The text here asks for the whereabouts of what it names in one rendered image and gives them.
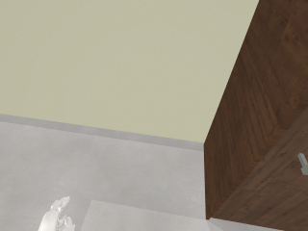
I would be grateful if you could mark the left robot hand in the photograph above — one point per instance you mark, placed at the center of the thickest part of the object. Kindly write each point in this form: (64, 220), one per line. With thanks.
(52, 221)

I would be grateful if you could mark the wardrobe door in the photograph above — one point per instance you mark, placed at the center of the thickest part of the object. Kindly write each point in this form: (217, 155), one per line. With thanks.
(275, 193)

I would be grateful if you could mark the handle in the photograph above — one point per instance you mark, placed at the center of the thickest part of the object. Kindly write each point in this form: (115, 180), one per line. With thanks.
(304, 163)

